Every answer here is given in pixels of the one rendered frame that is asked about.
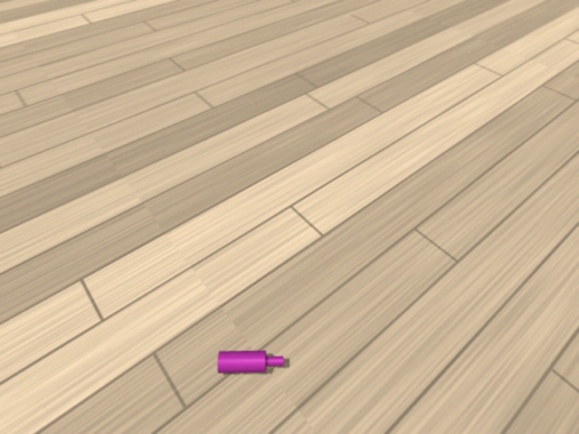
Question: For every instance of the bottle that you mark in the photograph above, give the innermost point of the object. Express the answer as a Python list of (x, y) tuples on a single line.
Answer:
[(246, 361)]

